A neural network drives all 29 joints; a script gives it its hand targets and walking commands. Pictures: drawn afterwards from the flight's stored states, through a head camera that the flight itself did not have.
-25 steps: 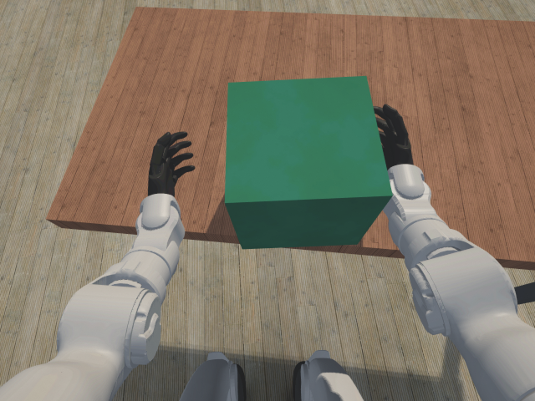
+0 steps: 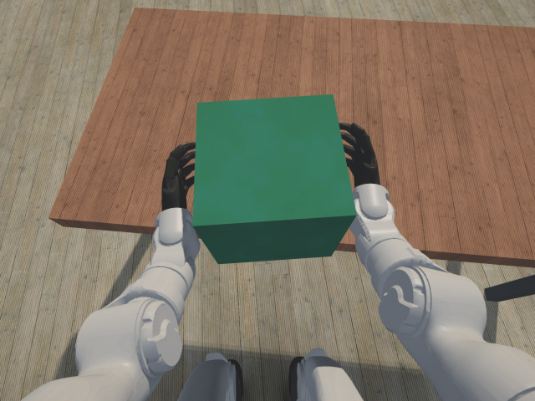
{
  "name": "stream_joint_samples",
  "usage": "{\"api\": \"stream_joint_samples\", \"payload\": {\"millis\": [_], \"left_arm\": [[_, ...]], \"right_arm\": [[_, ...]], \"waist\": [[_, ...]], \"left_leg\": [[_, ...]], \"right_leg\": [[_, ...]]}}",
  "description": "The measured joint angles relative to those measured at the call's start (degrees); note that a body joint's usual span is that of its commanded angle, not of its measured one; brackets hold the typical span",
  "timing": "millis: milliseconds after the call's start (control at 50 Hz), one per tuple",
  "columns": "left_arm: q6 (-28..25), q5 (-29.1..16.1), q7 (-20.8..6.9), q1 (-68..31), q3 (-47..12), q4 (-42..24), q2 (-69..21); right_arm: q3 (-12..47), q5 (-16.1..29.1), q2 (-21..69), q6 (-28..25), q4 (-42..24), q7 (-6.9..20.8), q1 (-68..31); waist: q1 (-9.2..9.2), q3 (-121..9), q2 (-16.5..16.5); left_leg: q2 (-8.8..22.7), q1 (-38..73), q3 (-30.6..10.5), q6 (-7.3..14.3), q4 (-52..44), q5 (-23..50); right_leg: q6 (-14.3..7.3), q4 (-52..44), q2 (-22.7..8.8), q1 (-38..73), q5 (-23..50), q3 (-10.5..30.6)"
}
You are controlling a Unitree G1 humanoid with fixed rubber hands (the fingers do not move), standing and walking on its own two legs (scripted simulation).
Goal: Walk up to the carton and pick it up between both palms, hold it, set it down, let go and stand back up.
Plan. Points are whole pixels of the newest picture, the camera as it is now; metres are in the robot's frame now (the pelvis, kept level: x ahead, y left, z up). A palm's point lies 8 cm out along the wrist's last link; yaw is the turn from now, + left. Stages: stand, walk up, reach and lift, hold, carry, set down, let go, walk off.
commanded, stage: reach and lift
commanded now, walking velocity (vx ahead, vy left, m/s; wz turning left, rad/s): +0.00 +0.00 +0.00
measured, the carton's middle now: (270, 186) +0.43 -0.01 -0.03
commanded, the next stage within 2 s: none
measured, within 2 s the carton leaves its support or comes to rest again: leaves its support in 1.92 s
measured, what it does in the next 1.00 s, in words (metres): stands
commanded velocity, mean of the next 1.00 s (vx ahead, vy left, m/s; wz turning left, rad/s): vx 0.00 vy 0.00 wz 0.00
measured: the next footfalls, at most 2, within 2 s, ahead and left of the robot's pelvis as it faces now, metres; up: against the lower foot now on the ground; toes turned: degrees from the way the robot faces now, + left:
none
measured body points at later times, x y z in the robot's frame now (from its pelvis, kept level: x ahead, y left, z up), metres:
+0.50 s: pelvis +0.02 +0.00 +0.02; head +0.16 -0.01 +0.45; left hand +0.42 +0.14 -0.02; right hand +0.44 -0.15 -0.01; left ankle +0.02 +0.13 -0.68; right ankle +0.02 -0.08 -0.68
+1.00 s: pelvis +0.02 +0.00 +0.02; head +0.16 -0.01 +0.45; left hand +0.42 +0.14 -0.02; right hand +0.44 -0.15 -0.01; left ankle +0.02 +0.13 -0.68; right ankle +0.02 -0.08 -0.68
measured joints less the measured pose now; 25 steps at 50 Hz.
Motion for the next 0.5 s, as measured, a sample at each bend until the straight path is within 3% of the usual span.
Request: {"api": "stream_joint_samples", "payload": {"millis": [180,500], "left_arm": [[-0.9,3.9,0.0,2.7,1.9,-2.5,-1.6],[-1.7,6.5,0.4,6.3,2.4,-5.8,-3.2]], "right_arm": [[-5.8,-5.2,1.1,-2.5,-1.5,1.1,3.2],[-6.1,-5.7,1.7,-4.7,-2.4,1.8,6.0]], "waist": [[-0.40,0.3,-0.7],[-0.91,0.6,-0.5]], "left_leg": [[-0.1,2.6,-0.5,-0.1,-3.6,1.0],[-0.1,5.4,-0.9,-0.1,-6.7,1.4]], "right_leg": [[0.1,-4.2,0.1,3.2,1.1,-0.5],[0.3,-8.2,0.4,6.5,1.9,-0.9]]}}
